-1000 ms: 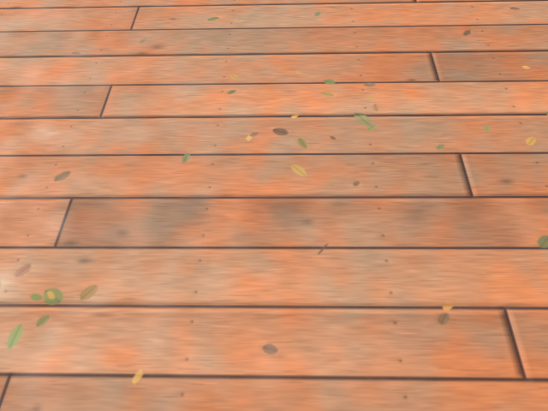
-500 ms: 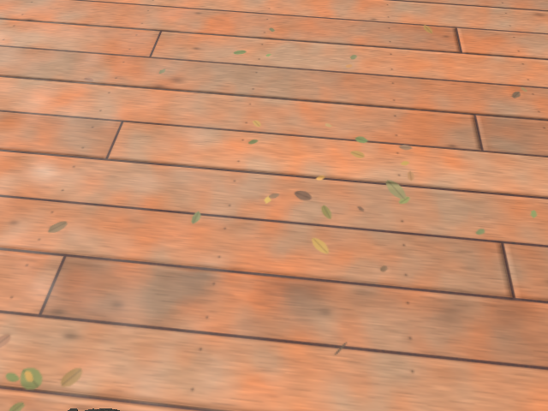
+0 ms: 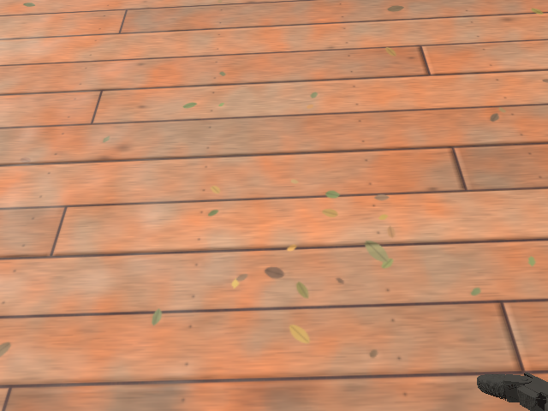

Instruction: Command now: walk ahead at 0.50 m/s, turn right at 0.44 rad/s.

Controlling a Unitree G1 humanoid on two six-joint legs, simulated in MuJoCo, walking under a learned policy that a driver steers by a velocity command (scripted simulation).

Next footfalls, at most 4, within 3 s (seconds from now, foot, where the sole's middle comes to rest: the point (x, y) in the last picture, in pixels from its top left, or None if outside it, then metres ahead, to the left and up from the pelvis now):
0.12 left None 0.26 0.13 -0.78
0.62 right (380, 400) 0.50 -0.14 -0.78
1.14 left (267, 302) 0.74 0.15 -0.78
1.70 right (314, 200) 1.10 0.03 -0.78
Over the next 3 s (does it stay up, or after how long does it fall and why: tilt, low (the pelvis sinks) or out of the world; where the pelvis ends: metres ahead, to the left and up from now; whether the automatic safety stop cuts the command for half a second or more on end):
stays up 1.33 0.16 0.00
